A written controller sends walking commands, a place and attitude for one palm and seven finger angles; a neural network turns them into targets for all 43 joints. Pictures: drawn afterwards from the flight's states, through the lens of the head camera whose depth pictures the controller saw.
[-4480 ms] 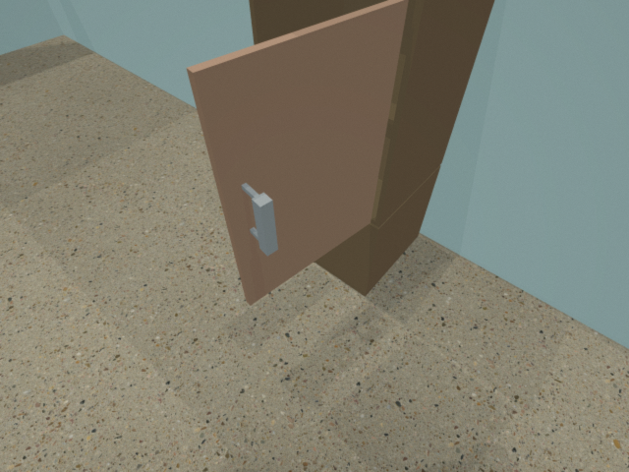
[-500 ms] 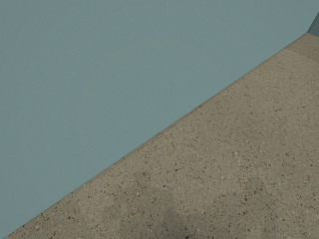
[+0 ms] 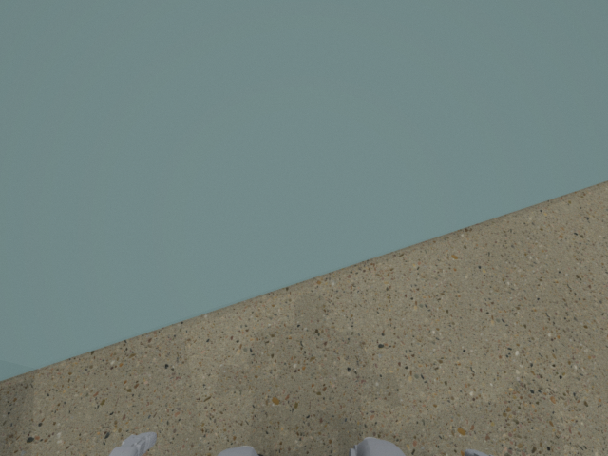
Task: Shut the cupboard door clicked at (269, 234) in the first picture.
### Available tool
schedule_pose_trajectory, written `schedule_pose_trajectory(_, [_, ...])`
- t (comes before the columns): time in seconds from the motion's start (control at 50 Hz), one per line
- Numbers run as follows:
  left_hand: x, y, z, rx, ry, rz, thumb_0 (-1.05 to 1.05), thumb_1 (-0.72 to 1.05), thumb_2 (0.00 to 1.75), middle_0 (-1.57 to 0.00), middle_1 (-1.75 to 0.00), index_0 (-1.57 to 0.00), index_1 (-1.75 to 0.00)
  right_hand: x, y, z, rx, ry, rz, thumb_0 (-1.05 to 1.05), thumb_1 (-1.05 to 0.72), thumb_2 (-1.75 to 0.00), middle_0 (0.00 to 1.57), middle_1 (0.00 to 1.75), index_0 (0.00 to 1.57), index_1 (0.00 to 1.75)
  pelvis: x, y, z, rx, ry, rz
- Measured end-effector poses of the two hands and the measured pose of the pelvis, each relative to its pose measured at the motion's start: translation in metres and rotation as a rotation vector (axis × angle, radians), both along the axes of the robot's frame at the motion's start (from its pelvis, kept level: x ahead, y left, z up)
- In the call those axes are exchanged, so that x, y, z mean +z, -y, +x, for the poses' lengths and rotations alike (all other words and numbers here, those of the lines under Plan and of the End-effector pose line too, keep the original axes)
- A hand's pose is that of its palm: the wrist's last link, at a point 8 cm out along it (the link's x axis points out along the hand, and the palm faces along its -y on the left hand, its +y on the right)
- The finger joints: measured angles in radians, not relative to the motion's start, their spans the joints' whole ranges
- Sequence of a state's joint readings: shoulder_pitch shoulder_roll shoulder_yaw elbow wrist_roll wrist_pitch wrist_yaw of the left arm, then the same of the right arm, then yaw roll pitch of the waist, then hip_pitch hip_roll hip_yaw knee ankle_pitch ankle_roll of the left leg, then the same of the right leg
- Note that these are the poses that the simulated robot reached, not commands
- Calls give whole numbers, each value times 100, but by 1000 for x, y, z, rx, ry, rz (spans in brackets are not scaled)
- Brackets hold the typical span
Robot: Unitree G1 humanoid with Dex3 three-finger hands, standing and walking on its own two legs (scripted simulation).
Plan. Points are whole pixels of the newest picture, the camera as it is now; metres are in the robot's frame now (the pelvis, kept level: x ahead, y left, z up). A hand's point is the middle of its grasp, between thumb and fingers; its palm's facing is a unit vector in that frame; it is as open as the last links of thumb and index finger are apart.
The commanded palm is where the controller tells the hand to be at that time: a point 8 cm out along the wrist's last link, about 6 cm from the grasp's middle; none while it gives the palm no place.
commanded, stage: turn to face it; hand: left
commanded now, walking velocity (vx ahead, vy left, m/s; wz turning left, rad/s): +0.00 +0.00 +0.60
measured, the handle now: out of the picture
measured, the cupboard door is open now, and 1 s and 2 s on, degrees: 81 81 81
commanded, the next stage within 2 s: none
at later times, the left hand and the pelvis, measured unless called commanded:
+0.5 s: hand out of the picture -0.02 +0.15 -0.18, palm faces +0.39 -0.89 -0.23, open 7.4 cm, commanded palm none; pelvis +0.03 -0.04 -0.01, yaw +22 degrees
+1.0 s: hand out of the picture +0.04 +0.13 -0.14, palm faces +0.57 -0.77 -0.29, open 7.4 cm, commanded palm none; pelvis +0.08 -0.08 +0.01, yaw +39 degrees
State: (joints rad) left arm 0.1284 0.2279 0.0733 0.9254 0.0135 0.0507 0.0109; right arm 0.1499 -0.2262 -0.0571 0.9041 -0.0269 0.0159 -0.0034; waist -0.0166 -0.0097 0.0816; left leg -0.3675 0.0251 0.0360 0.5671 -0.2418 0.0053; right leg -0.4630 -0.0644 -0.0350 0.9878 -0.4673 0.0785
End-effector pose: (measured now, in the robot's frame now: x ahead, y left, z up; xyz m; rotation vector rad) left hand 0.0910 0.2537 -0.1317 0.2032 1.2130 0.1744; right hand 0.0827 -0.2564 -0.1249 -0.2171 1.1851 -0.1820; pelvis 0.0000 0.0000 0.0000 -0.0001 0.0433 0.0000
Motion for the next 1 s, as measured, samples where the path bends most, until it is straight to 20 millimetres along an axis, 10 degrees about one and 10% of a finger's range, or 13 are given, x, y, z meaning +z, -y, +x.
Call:
schedule_pose_trajectory(0.26, [25, 41, -55, 174, -24, 72, 0, 91, 90, -20, -30, -20, -30, -12, 35, 73, 160, -45, 61, 1, -91, -90, 20, 29, 20, 30, 6, 50, 19, 196, 13, 44])
schedule_pose_trajectory(0.54, [-20, 55, -139, 447, -146, -49, 0, 91, 90, -21, -30, -20, -30, -5, -39, 164, 466, 57, 39, 1, -91, -90, 20, 29, 20, 30, -11, 40, 29, 401, 15, 32])
schedule_pose_trajectory(0.78, [13, 37, -87, 508, 22, 42, 0, 91, 90, -20, -30, -19, -30, -6, -14, 159, 519, -66, 16, 1, -90, -90, 21, 30, 21, 30, 3, 61, 50, 525, 12, 1])
schedule_pose_trajectory(1.0, [23, 89, -82, 599, 33, 55, 0, 91, 90, -20, -30, -20, -30, -15, 1, 205, 591, -120, 27, 1, -91, -90, 20, 29, 20, 30, 6, 84, 79, 672, 8, 42])
